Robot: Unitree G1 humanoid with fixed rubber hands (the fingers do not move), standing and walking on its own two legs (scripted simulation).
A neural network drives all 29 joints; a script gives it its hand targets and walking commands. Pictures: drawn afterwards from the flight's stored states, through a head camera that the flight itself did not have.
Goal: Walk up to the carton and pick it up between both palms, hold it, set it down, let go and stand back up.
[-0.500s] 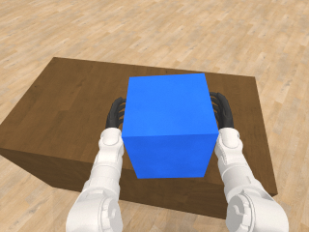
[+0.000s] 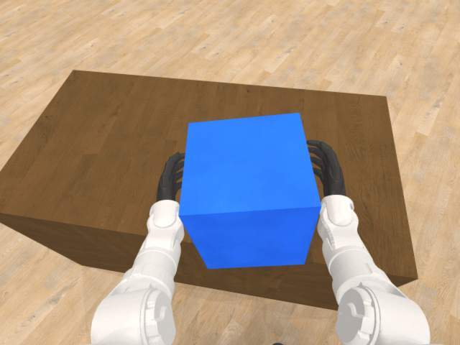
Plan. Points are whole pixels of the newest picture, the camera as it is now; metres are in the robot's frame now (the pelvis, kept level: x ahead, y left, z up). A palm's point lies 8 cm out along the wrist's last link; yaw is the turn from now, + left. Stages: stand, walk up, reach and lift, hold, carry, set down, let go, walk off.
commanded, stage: set down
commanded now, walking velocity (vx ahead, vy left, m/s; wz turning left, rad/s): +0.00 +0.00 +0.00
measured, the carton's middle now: (249, 197) +0.39 -0.02 -0.05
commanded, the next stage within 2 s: none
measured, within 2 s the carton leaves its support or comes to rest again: rests again in 0.78 s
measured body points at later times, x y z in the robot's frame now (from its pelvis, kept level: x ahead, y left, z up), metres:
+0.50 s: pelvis -0.01 +0.00 +0.00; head +0.08 -0.02 +0.44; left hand +0.40 +0.12 -0.01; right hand +0.38 -0.18 -0.01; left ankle -0.04 +0.11 -0.74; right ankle +0.00 -0.11 -0.74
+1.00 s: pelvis -0.02 +0.00 -0.02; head +0.07 -0.01 +0.42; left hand +0.42 +0.13 +0.02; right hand +0.39 -0.18 +0.00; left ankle -0.04 +0.11 -0.74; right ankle +0.00 -0.11 -0.74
